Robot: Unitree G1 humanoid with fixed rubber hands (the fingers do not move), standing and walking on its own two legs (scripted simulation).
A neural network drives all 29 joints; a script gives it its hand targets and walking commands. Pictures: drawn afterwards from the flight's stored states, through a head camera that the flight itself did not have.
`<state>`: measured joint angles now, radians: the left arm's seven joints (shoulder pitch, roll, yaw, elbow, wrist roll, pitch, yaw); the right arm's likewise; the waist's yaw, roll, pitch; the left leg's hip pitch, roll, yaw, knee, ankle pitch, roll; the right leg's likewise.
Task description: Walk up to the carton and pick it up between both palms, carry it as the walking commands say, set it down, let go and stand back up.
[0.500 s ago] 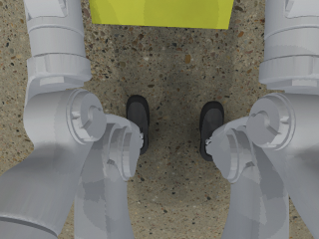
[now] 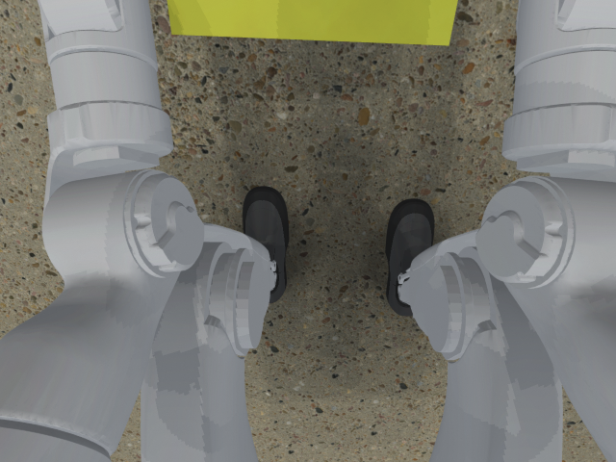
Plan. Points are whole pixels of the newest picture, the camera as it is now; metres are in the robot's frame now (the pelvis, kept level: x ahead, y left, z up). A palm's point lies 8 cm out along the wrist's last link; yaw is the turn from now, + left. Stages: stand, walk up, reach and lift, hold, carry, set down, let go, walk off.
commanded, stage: set down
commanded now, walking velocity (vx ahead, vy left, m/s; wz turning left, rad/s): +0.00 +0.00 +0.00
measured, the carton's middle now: out of the picture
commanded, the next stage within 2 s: none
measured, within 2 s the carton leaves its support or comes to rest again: rests again in 0.10 s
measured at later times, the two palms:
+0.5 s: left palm out of the picture +0.58 +0.18 -0.19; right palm out of the picture +0.58 -0.13 -0.20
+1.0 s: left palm out of the picture +0.58 +0.18 -0.20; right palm out of the picture +0.58 -0.13 -0.20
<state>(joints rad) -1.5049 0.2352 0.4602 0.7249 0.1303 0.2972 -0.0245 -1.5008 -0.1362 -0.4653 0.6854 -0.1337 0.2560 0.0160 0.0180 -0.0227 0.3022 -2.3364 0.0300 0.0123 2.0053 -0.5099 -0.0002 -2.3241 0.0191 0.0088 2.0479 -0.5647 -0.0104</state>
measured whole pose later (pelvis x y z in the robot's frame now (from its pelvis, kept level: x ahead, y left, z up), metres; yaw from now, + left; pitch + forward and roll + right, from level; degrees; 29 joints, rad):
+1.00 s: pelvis +0.01 +0.00 +0.00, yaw +0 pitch +49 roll +2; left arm -1.52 0.24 0.51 0.75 0.14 0.24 -0.09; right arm -1.51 -0.14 -0.49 0.71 -0.15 0.19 0.04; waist 0.01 -0.02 0.31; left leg -2.35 0.02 0.01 2.04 -0.56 0.00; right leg -2.33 0.02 0.01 2.08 -0.62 -0.01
